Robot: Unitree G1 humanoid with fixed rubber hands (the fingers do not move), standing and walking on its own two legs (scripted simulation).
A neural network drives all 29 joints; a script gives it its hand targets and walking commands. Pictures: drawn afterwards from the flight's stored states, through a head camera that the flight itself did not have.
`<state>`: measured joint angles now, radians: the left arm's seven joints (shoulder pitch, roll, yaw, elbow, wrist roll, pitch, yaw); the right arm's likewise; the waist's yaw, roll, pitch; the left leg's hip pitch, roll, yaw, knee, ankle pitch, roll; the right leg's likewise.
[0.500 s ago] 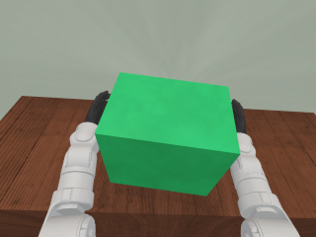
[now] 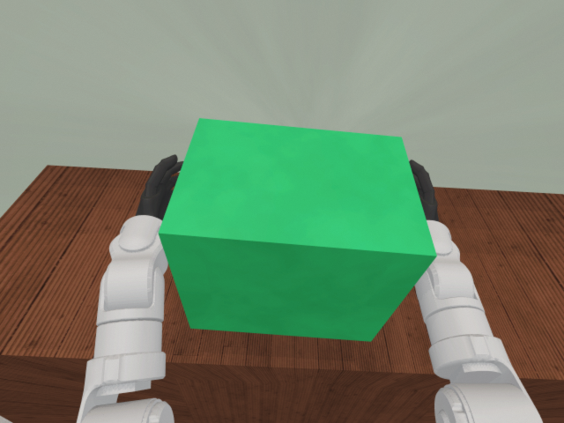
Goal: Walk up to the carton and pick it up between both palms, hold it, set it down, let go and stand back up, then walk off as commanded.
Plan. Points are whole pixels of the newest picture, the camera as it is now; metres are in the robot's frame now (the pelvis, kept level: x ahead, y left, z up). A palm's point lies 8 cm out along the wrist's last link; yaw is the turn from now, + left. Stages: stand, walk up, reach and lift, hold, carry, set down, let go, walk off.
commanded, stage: reach and lift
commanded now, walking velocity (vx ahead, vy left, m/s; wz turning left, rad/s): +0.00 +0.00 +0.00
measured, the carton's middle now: (290, 237) +0.35 -0.01 +0.12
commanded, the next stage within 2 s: hold in 1.26 s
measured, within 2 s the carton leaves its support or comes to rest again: neither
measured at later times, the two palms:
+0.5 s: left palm (138, 204) +0.35 +0.18 +0.18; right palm (418, 194) +0.36 -0.18 +0.18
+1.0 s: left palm (141, 199) +0.35 +0.18 +0.19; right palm (423, 186) +0.37 -0.19 +0.19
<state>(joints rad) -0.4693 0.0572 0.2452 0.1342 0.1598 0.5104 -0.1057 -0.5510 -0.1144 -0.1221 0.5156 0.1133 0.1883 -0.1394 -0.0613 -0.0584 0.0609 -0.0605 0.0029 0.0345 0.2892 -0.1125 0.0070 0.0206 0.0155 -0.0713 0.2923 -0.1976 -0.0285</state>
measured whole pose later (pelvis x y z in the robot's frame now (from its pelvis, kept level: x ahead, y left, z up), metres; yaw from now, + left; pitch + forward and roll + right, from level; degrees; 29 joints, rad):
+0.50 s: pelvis -0.01 +0.00 +0.00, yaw +1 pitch -6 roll +0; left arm -0.57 0.09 0.26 0.18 0.17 0.62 -0.11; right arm -0.69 -0.12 -0.15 0.61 0.12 0.28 -0.13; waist -0.05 -0.07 0.00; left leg -0.11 0.01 0.02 0.31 -0.10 0.00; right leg -0.02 0.02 -0.09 0.32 -0.19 -0.04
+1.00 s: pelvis +0.00 +0.00 +0.00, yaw +0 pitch -6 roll +0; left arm -0.51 0.06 0.25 0.00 0.16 0.74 -0.07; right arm -0.67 -0.17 -0.09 0.49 0.21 0.37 -0.13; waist -0.06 -0.05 0.00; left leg -0.09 0.01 0.04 0.31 -0.12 0.01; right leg 0.01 0.02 -0.07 0.29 -0.20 -0.03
